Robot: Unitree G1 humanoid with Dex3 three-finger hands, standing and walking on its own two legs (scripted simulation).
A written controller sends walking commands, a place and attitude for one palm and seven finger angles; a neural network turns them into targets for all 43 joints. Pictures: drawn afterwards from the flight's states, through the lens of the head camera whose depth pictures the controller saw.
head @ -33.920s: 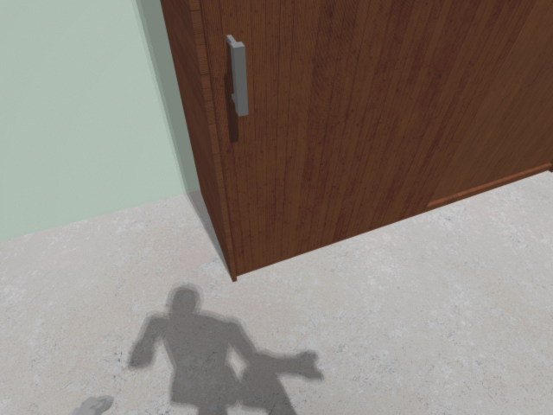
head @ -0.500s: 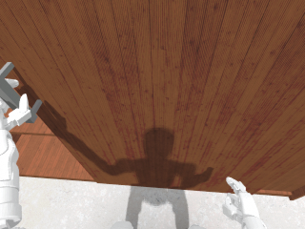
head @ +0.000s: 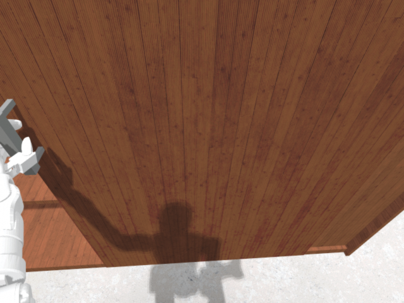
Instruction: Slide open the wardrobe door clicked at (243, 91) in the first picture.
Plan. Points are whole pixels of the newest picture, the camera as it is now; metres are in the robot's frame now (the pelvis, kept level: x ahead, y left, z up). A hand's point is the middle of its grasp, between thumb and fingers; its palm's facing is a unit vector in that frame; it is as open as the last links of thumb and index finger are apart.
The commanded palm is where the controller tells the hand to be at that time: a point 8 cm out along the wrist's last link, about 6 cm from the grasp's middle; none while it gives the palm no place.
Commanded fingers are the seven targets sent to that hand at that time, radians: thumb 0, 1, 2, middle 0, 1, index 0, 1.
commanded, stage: stop walking and hold the door there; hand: left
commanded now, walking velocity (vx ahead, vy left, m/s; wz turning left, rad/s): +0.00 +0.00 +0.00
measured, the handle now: (20, 138) +0.39 +0.39 +0.13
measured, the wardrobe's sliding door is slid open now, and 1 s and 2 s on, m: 0.68 0.68 0.68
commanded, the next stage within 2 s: loosen the grip on the handle in 1.74 s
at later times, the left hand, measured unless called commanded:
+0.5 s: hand (27, 154) +0.35 +0.36 +0.13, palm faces +0.59 -0.77 -0.25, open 6.3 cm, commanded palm +0.30 +0.38 +0.10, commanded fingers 0.00 0.90 0.90 -0.45 -1.40 -0.45 -1.40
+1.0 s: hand (26, 160) +0.34 +0.36 +0.12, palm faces +0.41 -0.87 -0.26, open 5.7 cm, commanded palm +0.30 +0.39 +0.10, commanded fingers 0.00 0.90 0.90 -0.45 -1.40 -0.45 -1.40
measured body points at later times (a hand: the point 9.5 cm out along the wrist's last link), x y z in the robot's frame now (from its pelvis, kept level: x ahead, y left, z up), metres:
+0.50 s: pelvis -0.02 +0.00 +0.00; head -0.03 -0.01 +0.45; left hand +0.31 +0.40 +0.14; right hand +0.06 -0.29 -0.11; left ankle +0.05 +0.11 -0.74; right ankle +0.00 -0.12 -0.74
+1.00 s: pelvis -0.08 +0.08 -0.01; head -0.03 +0.07 +0.44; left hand +0.31 +0.41 +0.13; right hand +0.07 -0.16 -0.12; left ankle -0.01 +0.19 -0.74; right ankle -0.07 -0.03 -0.71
